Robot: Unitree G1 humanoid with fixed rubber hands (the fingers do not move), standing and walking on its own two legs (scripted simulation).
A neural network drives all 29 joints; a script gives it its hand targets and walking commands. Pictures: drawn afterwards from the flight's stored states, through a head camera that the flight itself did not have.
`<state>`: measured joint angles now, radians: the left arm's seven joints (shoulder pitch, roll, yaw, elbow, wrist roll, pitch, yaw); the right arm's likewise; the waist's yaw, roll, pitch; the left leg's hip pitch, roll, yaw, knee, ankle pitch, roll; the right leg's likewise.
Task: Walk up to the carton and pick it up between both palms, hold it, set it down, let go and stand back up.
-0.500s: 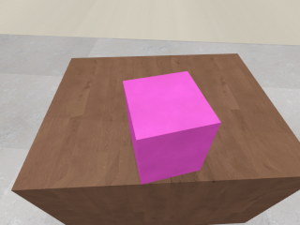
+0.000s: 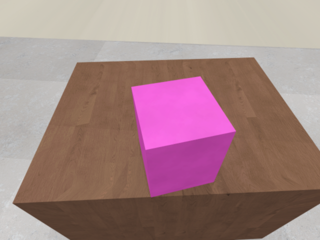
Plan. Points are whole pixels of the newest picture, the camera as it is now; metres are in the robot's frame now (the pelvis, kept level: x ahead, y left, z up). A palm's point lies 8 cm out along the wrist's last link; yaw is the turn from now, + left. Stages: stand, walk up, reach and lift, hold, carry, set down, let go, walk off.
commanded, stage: stand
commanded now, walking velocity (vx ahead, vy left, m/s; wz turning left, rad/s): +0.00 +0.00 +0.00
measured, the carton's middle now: (175, 137) +0.40 -0.01 +0.02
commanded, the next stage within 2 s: none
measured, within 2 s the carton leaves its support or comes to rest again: neither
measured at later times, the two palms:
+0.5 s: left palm out of the picture +0.06 +0.29 -0.12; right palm out of the picture +0.07 -0.30 -0.12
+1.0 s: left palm out of the picture +0.06 +0.30 -0.12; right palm out of the picture +0.07 -0.30 -0.12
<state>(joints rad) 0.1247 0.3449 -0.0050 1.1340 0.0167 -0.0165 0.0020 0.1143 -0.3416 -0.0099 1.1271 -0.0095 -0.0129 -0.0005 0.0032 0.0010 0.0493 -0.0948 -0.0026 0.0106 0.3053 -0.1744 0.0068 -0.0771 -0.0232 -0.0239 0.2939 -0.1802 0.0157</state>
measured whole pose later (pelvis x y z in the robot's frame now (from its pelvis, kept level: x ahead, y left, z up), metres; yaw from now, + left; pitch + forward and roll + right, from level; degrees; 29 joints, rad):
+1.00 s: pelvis +0.00 +0.00 +0.00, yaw +0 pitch -2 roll +0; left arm 0.13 0.35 -0.01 1.13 0.02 -0.02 0.00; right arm 0.12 -0.34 -0.01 1.12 -0.01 -0.01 0.00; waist 0.00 0.00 0.05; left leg -0.09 0.00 0.01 0.30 -0.17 0.01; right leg -0.07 -0.02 -0.03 0.29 -0.18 0.02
